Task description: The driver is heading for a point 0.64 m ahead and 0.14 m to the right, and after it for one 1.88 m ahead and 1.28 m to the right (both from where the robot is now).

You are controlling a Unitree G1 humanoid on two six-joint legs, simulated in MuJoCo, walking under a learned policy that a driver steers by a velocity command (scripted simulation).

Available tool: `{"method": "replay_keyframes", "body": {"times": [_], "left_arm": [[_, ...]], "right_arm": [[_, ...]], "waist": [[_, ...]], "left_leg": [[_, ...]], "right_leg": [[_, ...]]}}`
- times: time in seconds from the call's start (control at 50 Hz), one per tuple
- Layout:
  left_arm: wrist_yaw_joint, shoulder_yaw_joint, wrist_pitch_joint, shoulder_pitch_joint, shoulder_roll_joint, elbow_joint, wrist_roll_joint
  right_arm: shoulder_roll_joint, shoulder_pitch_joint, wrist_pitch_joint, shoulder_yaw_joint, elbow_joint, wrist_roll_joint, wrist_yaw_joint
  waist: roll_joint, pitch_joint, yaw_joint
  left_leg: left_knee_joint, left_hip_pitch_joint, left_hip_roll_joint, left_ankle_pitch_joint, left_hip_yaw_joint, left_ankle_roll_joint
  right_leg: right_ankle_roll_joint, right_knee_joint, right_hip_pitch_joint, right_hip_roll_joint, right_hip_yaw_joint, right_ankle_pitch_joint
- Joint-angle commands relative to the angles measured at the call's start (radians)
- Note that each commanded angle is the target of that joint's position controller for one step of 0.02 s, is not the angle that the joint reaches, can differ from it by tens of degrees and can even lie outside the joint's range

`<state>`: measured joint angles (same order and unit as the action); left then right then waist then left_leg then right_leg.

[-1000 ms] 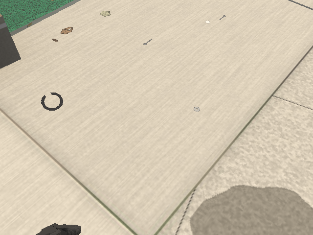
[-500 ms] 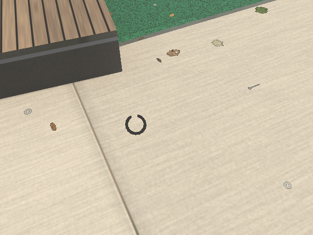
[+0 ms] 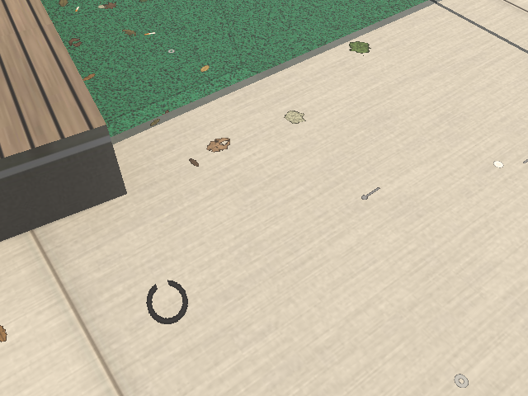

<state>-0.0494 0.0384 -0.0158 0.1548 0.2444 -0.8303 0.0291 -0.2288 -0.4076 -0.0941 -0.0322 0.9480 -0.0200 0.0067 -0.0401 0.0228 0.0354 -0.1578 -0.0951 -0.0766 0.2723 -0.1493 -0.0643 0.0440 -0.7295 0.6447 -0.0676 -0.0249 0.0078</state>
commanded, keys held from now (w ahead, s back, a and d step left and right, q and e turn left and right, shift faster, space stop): w+e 0.48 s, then w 0.24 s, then w+e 0.28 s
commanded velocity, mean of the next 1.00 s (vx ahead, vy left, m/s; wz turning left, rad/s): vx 0.50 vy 0.00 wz -0.43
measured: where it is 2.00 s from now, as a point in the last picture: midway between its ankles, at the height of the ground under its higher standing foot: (410, 235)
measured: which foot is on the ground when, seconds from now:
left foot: down 0.00-0.14, up 0.16-0.62, down 0.64-1.00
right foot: up 0.00-0.10, down 0.12-0.64, up 0.66-1.00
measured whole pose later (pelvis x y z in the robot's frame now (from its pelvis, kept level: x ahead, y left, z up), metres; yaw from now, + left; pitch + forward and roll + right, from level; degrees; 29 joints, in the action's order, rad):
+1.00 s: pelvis +0.54 -0.08 +0.01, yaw -28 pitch +1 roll +1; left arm -0.05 0.04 -0.01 0.17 0.27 -0.80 0.03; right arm -0.23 -0.40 -0.09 -0.03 0.91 -0.02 0.00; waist -0.05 0.03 0.04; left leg -0.21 0.00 -0.05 0.22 -0.14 -0.05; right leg 0.03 -0.88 0.65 -0.05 0.04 0.09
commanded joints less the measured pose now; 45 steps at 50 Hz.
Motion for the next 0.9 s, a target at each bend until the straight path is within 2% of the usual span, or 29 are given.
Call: {"method": "replay_keyframes", "body": {"times": [0.02, 0.06, 0.08, 0.1, 0.12, 0.14, 0.16, 0.18, 0.2, 0.22, 0.24, 0.26, 0.28, 0.34, 0.38, 0.46, 0.54, 0.58, 0.6, 0.62, 0.64, 0.66, 0.68, 0.7, 0.72, 0.74, 0.78, 0.84, 0.9], "left_arm": [[-0.006, 0.001, -0.019, -0.132, 0.045, 0.106, 0.004], [-0.003, 0.007, -0.019, -0.098, 0.055, 0.106, 0.005], [0.001, 0.013, -0.019, -0.046, 0.066, 0.094, 0.007], [0.006, 0.025, -0.022, 0.052, 0.084, 0.068, 0.009], [0.012, 0.043, -0.03, 0.203, 0.114, 0.022, 0.018], [0.029, 0.079, -0.029, 0.34, 0.22, -0.001, 0.029], [0.031, 0.1, -0.018, 0.291, 0.293, 0.014, 0.0], [0.03, 0.099, -0.011, 0.267, 0.28, 0.013, -0.029], [0.038, 0.087, -0.01, 0.218, 0.229, 0.012, -0.028], [0.041, 0.073, -0.011, 0.183, 0.174, 0.01, -0.024], [0.045, 0.063, -0.015, 0.153, 0.145, 0.009, -0.027], [0.046, 0.057, -0.021, 0.129, 0.13, 0.015, -0.028], [0.044, 0.056, -0.03, 0.134, 0.134, 0.016, -0.03], [0.042, 0.066, -0.043, 0.167, 0.173, 0.01, -0.03], [0.041, 0.068, -0.042, 0.201, 0.176, 0.007, -0.03], [0.043, 0.073, -0.037, 0.269, 0.182, 0.003, -0.029], [0.052, 0.069, -0.037, 0.306, 0.181, -0.001, -0.015], [0.059, 0.067, -0.042, 0.284, 0.187, 0.003, -0.012], [0.06, 0.067, -0.046, 0.266, 0.196, 0.004, -0.011], [0.059, 0.067, -0.049, 0.251, 0.202, 0.002, -0.012], [0.053, 0.058, -0.055, 0.254, 0.18, 0.0, -0.015], [0.05, 0.037, -0.062, 0.27, 0.111, 0.03, -0.017], [0.046, 0.033, -0.06, 0.419, 0.07, 0.031, -0.042], [0.055, 0.039, -0.046, 0.357, 0.148, 0.002, -0.007], [0.044, 0.04, -0.047, 0.256, 0.149, 0.017, -0.004], [0.038, 0.034, -0.047, 0.218, 0.128, 0.026, -0.008], [0.026, 0.03, -0.028, 0.214, 0.114, 0.02, 0.005], [0.016, 0.027, -0.01, 0.184, 0.1, 0.028, 0.006], [0.007, 0.02, -0.006, 0.072, 0.086, 0.063, 0.005]], "right_arm": [[-0.134, -0.031, -0.008, -0.024, -0.018, -0.003, 0.014], [-0.157, -0.019, -0.002, -0.028, -0.012, -0.006, 0.021], [-0.173, -0.011, 0.004, -0.031, -0.011, -0.009, 0.023], [-0.186, -0.004, 0.013, -0.035, -0.013, -0.012, 0.025], [-0.194, 0.005, 0.021, -0.036, -0.022, -0.008, 0.026], [-0.155, 0.003, 0.015, -0.024, -0.066, 0.007, 0.019], [-0.105, 0.001, 0.003, -0.021, -0.12, 0.015, 0.001], [-0.152, 0.091, -0.006, -0.026, -0.138, -0.003, -0.004], [-0.132, 0.136, -0.019, -0.018, -0.156, 0.006, -0.007], [-0.125, 0.134, -0.023, -0.017, -0.153, 0.007, -0.007], [-0.12, 0.144, -0.009, -0.017, -0.161, -0.009, -0.006], [-0.111, 0.117, 0.013, -0.014, -0.155, -0.024, -0.008], [-0.104, 0.108, 0.031, -0.013, -0.157, -0.031, -0.011], [-0.092, 0.168, 0.055, -0.009, -0.189, -0.03, -0.017], [-0.095, 0.26, 0.056, -0.008, -0.222, -0.028, -0.019], [-0.095, 0.394, 0.051, -0.001, -0.267, -0.017, -0.026], [-0.101, 0.46, 0.035, 0.005, -0.296, -0.01, -0.031], [-0.118, 0.411, 0.027, 0.0, -0.289, -0.011, -0.031], [-0.134, 0.353, 0.022, -0.007, -0.272, -0.011, -0.027], [-0.151, 0.249, 0.015, -0.018, -0.238, -0.013, -0.019], [-0.185, 0.122, 0.002, -0.031, -0.205, -0.022, -0.008], [-0.258, -0.042, -0.003, -0.045, -0.199, -0.039, 0.008], [-0.345, -0.035, 0.013, -0.072, -0.171, -0.037, 0.004], [-0.24, 0.042, 0.024, -0.057, -0.186, -0.011, -0.006], [-0.166, 0.112, 0.023, -0.039, -0.199, -0.003, -0.012], [-0.133, 0.148, 0.02, -0.03, -0.196, -0.01, -0.014], [-0.111, 0.139, 0.007, -0.021, -0.172, -0.008, -0.007], [-0.125, 0.086, -0.018, -0.026, -0.138, 0.005, -0.012], [-0.126, 0.053, -0.018, -0.028, -0.116, 0.005, -0.01]], "waist": [[0.092, 0.098, 0.011], [0.112, 0.062, -0.013], [0.128, 0.024, -0.037], [0.13, -0.036, -0.077], [0.104, -0.121, -0.146], [-0.013, -0.233, -0.194], [-0.231, -0.312, -0.127], [-0.059, -0.271, -0.145], [0.002, -0.146, -0.121], [0.072, -0.055, -0.077], [0.075, -0.018, -0.044], [0.061, -0.021, -0.017], [0.045, -0.028, -0.01], [0.023, -0.012, -0.014], [0.007, 0.014, -0.044], [-0.017, 0.011, -0.105], [-0.029, 0.008, -0.131], [-0.04, 0.006, -0.099], [-0.045, -0.005, -0.071], [-0.025, -0.045, -0.019], [0.026, -0.123, 0.039], [0.142, -0.27, 0.089], [0.387, -0.295, 0.0], [0.172, -0.159, -0.009], [0.077, -0.057, -0.007], [0.061, -0.02, -0.022], [0.13, -0.007, -0.042], [0.135, -0.011, -0.046], [0.122, 0.024, -0.028]], "left_leg": [[-0.003, 0.016, 0.312, -0.557, 0.031, -0.084], [-0.124, -0.034, 0.319, -0.857, -0.006, -0.066], [-0.226, -0.05, 0.32, -1.013, -0.022, -0.058], [-0.388, -0.044, 0.317, -1.085, -0.038, -0.052], [-0.612, 0.053, 0.296, -0.977, -0.058, -0.033], [-0.949, 0.327, 0.24, -0.636, -0.073, 0.003], [-1.293, 0.701, -0.003, 0.229, 0.026, 0.051], [-1.325, 0.807, 0.063, 0.176, 0.205, 0.036], [-1.268, 0.831, 0.115, 0.095, 0.206, 0.034], [-1.158, 0.783, 0.152, 0.056, 0.197, 0.036], [-1.085, 0.733, 0.173, 0.055, 0.202, 0.049], [-1.041, 0.675, 0.18, 0.051, 0.199, 0.063], [-1.009, 0.651, 0.177, 0.052, 0.19, 0.075], [-0.88, 0.675, 0.178, -0.022, 0.16, 0.108], [-0.766, 0.719, 0.178, -0.11, 0.155, 0.124], [-0.583, 0.737, 0.15, -0.241, 0.159, 0.127], [-0.46, 0.697, 0.119, -0.244, 0.151, 0.1], [-0.393, 0.587, 0.105, -0.201, 0.156, 0.067], [-0.368, 0.5, 0.086, -0.159, 0.149, 0.048], [-0.318, 0.371, 0.059, -0.136, 0.131, 0.027], [-0.281, 0.189, 0.104, -0.129, 0.173, -0.006], [-0.257, -0.019, 0.344, 0.035, 0.444, -0.061], [-0.106, -0.154, 0.515, 0.097, 0.913, -0.192], [-0.093, -0.046, 0.481, 0.224, 0.893, -0.183], [-0.087, 0.072, 0.424, 0.175, 0.717, -0.16], [-0.065, 0.144, 0.377, 0.045, 0.585, -0.133], [-0.034, 0.202, 0.308, -0.127, 0.416, -0.09], [-0.007, 0.191, 0.307, -0.287, 0.311, -0.096], [0.032, 0.166, 0.303, -0.328, 0.22, -0.098]], "right_leg": [[0.038, 0.088, 0.005, 0.016, -0.054, 0.027], [0.078, 0.118, -0.076, 0.069, -0.103, 0.119], [0.101, 0.12, -0.142, 0.106, -0.126, 0.176], [0.125, 0.143, -0.247, 0.146, -0.137, 0.218], [0.16, 0.212, -0.457, 0.16, -0.104, 0.192], [0.248, 0.249, -0.74, -0.042, 0.188, 0.292], [0.394, 0.398, -0.949, -0.281, 0.754, 0.181], [0.385, 0.422, -0.924, -0.261, 0.7, 0.133], [0.356, 0.432, -0.797, -0.244, 0.565, 0.083], [0.305, 0.458, -0.654, -0.198, 0.473, -0.001], [0.274, 0.473, -0.56, -0.147, 0.408, -0.057], [0.258, 0.49, -0.503, -0.112, 0.354, -0.088], [0.259, 0.498, -0.475, -0.095, 0.333, -0.122], [0.253, 0.529, -0.432, -0.052, 0.292, -0.113], [0.233, 0.541, -0.443, -0.035, 0.296, -0.073], [0.196, 0.505, -0.528, -0.024, 0.319, -0.087], [0.176, 0.445, -0.612, -0.052, 0.338, -0.192], [0.147, 0.415, -0.609, -0.076, 0.356, -0.228], [0.132, 0.374, -0.6, -0.079, 0.357, -0.297], [0.115, 0.264, -0.594, -0.051, 0.331, -0.393], [0.093, 0.074, -0.539, 0.009, 0.278, -0.363], [0.071, -0.215, -0.414, 0.069, 0.202, -0.065], [0.038, -0.443, -0.114, 0.227, 0.114, 0.529], [0.051, -0.514, -0.018, 0.142, 0.161, 0.473], [0.049, -0.489, -0.026, 0.111, 0.164, 0.379], [0.043, -0.447, -0.047, 0.081, 0.156, 0.328], [0.024, -0.388, -0.096, 0.051, 0.136, 0.296], [0.007, -0.377, -0.06, 0.047, 0.119, 0.249], [-0.012, -0.312, 0.04, 0.023, 0.099, 0.158]]}}
Keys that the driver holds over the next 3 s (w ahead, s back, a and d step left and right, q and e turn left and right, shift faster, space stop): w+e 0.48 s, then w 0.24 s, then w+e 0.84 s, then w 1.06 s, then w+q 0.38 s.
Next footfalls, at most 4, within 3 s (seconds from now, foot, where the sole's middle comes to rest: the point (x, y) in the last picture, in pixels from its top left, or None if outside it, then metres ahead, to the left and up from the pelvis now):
0.12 right None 0.23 -0.10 -0.78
0.64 left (262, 371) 0.55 0.01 -0.78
1.18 right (369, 308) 0.72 -0.30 -0.78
1.74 left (387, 211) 1.06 -0.41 -0.78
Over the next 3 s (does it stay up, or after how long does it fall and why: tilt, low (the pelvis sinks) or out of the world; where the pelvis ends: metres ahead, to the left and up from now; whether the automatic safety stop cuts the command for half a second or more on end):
stays up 1.31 -0.86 0.00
